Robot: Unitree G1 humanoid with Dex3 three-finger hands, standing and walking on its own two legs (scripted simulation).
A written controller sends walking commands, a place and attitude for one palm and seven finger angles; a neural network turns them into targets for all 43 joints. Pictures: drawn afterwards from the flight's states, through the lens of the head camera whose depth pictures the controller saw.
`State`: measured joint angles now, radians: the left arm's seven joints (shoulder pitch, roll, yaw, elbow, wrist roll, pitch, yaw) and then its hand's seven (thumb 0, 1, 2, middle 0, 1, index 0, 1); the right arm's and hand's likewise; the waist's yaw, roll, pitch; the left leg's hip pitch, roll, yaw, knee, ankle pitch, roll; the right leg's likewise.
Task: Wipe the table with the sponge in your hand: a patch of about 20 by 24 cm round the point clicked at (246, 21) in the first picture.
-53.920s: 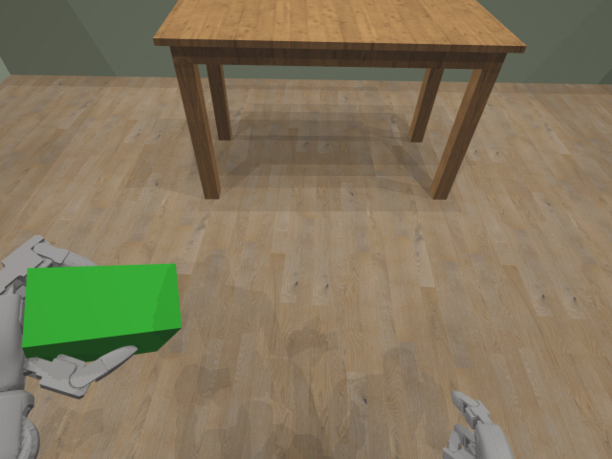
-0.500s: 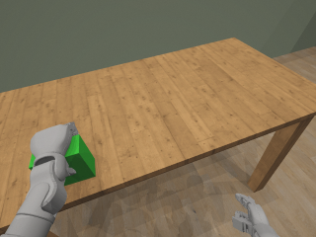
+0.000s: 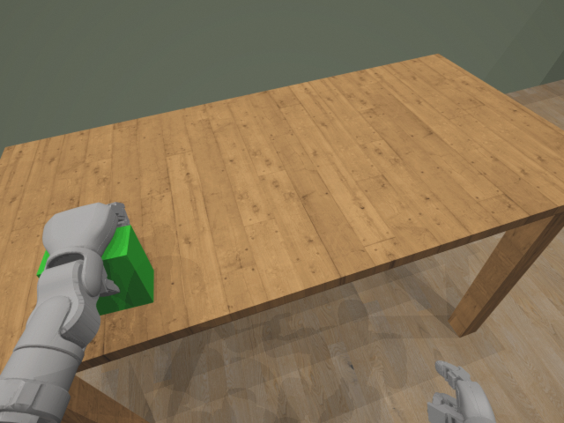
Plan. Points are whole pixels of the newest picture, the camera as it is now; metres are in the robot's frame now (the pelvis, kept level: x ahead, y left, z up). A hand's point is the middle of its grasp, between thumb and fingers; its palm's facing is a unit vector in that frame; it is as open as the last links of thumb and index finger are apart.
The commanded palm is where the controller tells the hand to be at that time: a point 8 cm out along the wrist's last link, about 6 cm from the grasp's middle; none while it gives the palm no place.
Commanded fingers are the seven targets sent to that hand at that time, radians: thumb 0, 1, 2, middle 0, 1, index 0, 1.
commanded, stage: wipe forward along the middle lane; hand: left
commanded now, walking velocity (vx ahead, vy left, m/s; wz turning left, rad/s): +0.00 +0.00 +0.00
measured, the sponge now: (108, 281) +0.29 +0.32 +0.03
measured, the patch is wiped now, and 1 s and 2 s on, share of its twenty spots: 1.00 1.00 1.00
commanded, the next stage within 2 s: slide back across to the first lane in 1.28 s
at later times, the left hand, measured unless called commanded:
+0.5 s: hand (101, 229) +0.35 +0.34 +0.08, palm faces -0.13 +0.00 -0.99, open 10.2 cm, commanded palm +0.35 +0.34 +0.11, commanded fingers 0.00 0.10 1.30 -1.20 -1.60 -1.20 -1.60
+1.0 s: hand (98, 206) +0.40 +0.37 +0.08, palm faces -0.15 +0.00 -0.99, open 10.2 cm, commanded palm +0.40 +0.37 +0.11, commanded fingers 0.00 0.10 1.30 -1.20 -1.60 -1.20 -1.60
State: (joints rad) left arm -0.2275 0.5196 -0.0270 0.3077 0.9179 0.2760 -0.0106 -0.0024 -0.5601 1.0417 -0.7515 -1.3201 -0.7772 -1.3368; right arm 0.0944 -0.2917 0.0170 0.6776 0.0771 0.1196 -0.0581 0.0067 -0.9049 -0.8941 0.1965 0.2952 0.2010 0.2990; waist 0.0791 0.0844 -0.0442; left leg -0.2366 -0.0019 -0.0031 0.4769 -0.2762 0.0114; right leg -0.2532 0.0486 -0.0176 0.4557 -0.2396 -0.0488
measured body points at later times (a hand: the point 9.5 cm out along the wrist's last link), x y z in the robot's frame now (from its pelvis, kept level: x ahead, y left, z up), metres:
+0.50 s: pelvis -0.03 -0.01 -0.01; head +0.00 -0.03 +0.44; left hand +0.35 +0.33 +0.14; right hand +0.09 -0.27 -0.14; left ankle -0.02 +0.11 -0.74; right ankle +0.00 -0.09 -0.74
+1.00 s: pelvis -0.02 +0.01 -0.01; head +0.04 +0.00 +0.43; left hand +0.41 +0.37 +0.14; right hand +0.03 -0.28 -0.14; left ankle -0.02 +0.12 -0.74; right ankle +0.00 -0.09 -0.74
